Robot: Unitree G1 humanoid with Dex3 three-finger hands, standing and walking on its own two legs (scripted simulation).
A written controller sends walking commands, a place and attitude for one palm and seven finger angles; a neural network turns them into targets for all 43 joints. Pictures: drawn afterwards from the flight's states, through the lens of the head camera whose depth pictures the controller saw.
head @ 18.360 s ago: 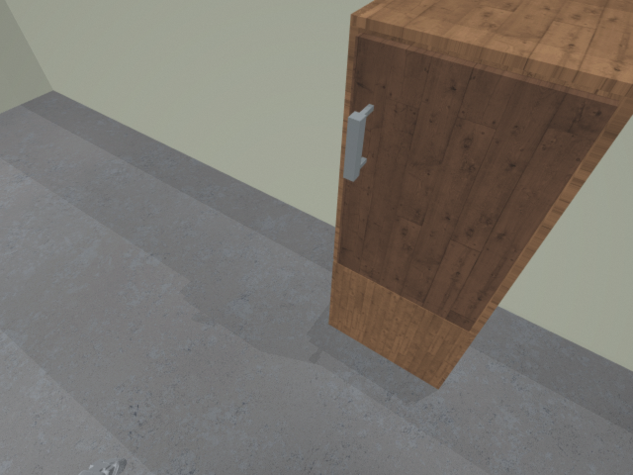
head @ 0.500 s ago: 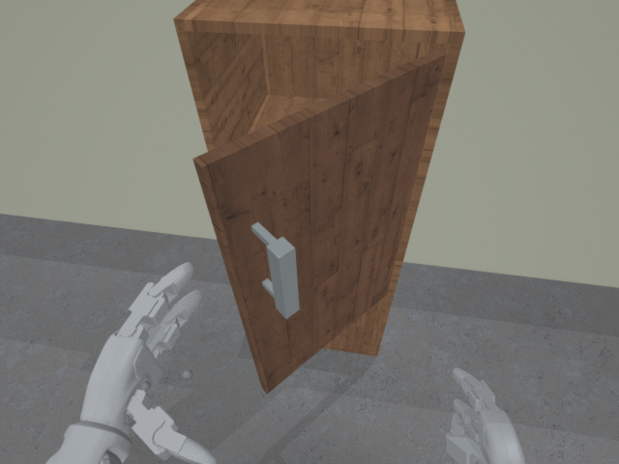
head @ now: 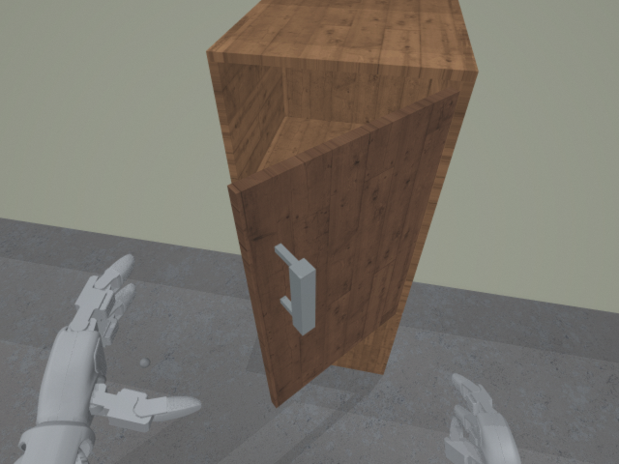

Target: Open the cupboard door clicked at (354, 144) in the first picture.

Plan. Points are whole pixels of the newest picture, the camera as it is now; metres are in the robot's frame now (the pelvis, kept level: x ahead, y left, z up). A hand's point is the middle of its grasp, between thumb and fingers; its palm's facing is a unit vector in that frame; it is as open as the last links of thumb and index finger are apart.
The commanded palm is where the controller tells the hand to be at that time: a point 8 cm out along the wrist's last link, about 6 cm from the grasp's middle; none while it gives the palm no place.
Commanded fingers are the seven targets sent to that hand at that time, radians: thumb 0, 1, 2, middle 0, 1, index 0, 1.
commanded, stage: draw the hand back to the body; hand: left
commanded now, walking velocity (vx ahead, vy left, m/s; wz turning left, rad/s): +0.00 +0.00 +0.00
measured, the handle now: (293, 289) +0.32 +0.06 +0.07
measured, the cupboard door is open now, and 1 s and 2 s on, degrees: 50 50 50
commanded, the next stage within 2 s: step back with the hand held close in 0.88 s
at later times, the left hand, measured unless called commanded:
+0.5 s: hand (90, 310) +0.21 +0.25 +0.16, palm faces +0.43 -0.81 -0.40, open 9.1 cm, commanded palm +0.16 +0.29 +0.18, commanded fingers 0.00 0.90 0.90 -0.20 -0.30 -0.20 -0.30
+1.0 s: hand (93, 315) +0.21 +0.24 +0.16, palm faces +0.43 -0.82 -0.38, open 7.4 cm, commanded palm +0.16 +0.28 +0.18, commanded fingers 0.00 0.90 0.90 -0.20 -0.30 -0.20 -0.30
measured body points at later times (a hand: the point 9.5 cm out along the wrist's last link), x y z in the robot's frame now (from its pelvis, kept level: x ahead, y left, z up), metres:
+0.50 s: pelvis +0.02 -0.01 +0.01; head +0.00 -0.03 +0.46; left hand +0.18 +0.29 +0.18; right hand +0.21 -0.22 -0.07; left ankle +0.00 +0.10 -0.73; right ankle +0.00 -0.12 -0.73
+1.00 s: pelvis +0.01 -0.01 +0.01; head +0.00 -0.03 +0.46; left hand +0.18 +0.29 +0.18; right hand +0.20 -0.24 -0.07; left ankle +0.00 +0.10 -0.73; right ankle +0.00 -0.12 -0.73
